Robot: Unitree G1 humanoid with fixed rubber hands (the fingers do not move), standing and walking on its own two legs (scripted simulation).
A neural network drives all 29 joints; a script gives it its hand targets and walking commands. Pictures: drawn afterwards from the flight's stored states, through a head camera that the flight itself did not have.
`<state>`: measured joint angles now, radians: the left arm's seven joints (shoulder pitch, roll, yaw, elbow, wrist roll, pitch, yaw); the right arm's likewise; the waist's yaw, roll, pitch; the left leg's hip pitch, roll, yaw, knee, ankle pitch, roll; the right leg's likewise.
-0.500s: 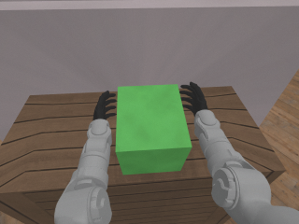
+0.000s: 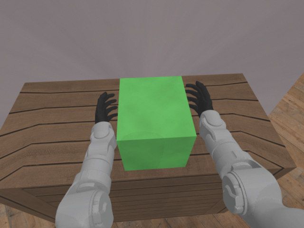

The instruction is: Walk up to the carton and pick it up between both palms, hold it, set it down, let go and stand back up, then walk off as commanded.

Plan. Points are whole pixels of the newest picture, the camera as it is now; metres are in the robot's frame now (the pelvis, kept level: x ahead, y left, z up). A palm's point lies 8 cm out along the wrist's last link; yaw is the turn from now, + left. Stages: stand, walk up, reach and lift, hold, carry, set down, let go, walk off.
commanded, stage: set down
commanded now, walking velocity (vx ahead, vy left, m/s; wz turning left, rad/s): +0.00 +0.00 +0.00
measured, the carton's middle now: (153, 123) +0.40 +0.02 +0.02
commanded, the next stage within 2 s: none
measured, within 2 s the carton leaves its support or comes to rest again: neither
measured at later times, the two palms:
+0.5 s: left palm (93, 105) +0.38 +0.17 +0.12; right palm (225, 98) +0.40 -0.16 +0.13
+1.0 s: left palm (85, 95) +0.36 +0.17 +0.18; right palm (233, 86) +0.39 -0.16 +0.18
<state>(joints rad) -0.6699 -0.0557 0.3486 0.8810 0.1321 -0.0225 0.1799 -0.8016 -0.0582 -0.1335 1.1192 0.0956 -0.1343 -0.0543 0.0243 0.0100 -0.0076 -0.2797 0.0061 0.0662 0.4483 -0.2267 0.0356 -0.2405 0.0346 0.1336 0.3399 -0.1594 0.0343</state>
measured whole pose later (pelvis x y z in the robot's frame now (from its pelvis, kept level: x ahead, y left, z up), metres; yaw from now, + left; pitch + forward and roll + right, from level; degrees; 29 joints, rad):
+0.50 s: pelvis -0.02 +0.00 +0.00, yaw +0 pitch +3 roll -2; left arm -0.77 0.02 0.27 0.76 0.00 0.28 0.21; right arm -0.82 -0.21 -0.05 0.99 0.25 0.08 -0.07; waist 0.04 0.02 -0.07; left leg -0.30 0.01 0.07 0.45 -0.20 0.04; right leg -0.26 0.04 0.13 0.34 -0.13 0.03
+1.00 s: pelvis -0.03 +0.00 +0.00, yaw +0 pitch +0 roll -2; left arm -0.81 0.03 0.26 0.59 -0.01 0.53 0.20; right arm -0.86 -0.27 0.01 0.89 0.33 0.24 -0.07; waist 0.04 0.02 -0.08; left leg -0.26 0.01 0.07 0.45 -0.20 0.04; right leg -0.22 0.04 0.13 0.34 -0.13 0.03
